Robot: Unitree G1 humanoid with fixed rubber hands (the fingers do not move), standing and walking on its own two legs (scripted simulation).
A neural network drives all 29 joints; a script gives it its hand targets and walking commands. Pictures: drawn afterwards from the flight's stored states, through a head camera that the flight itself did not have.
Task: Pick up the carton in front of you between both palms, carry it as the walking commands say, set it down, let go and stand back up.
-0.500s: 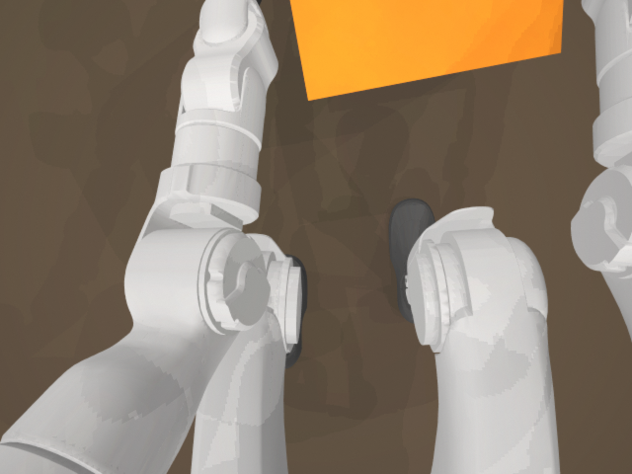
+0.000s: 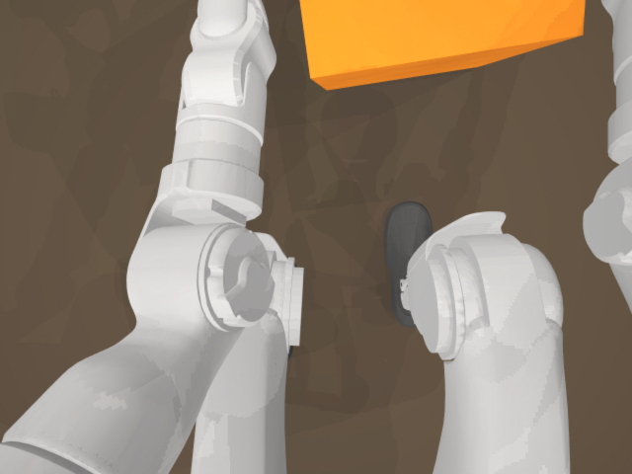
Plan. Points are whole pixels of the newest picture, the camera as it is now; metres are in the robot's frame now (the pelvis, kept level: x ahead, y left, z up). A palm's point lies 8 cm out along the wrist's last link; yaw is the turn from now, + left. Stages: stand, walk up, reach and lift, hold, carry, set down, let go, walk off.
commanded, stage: set down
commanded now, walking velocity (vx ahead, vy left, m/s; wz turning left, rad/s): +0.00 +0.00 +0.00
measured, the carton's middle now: out of the picture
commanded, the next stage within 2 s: let go in 1.48 s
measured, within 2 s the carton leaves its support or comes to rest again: neither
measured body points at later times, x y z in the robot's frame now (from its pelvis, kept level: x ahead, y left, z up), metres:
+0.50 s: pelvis -0.02 +0.00 -0.01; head +0.35 -0.07 +0.22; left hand +0.54 +0.05 -0.18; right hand +0.50 -0.34 -0.19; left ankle +0.08 +0.12 -0.35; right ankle +0.13 -0.12 -0.35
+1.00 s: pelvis +0.00 +0.00 +0.11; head +0.33 -0.10 +0.39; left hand +0.56 +0.03 -0.01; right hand +0.51 -0.35 -0.02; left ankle +0.08 +0.12 -0.35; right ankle +0.13 -0.12 -0.35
